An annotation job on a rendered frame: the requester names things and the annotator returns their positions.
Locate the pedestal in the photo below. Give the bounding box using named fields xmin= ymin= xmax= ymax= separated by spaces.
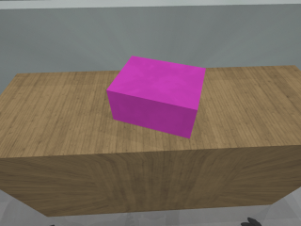
xmin=0 ymin=65 xmax=301 ymax=218

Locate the carton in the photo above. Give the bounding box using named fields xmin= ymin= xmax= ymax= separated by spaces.
xmin=106 ymin=56 xmax=206 ymax=138

